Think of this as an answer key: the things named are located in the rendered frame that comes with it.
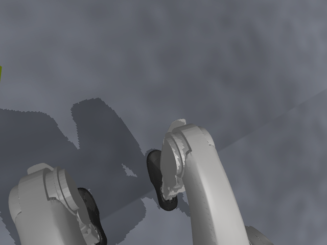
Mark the right robot foot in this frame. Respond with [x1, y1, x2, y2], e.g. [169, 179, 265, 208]
[147, 150, 178, 211]

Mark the right robot hand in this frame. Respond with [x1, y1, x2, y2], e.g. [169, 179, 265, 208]
[245, 226, 274, 245]

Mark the left robot foot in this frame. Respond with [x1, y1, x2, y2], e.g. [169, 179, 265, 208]
[78, 188, 107, 245]

